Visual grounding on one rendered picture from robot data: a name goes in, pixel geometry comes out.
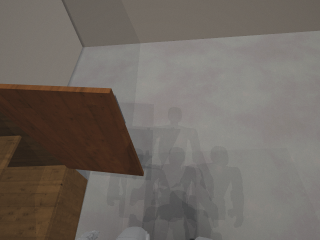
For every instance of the cupboard door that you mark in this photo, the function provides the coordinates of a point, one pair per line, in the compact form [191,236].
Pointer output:
[82,127]

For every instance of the robot left hand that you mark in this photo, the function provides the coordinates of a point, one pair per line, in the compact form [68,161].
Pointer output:
[92,235]

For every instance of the left robot thigh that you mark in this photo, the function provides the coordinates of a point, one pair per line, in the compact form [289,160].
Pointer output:
[134,233]

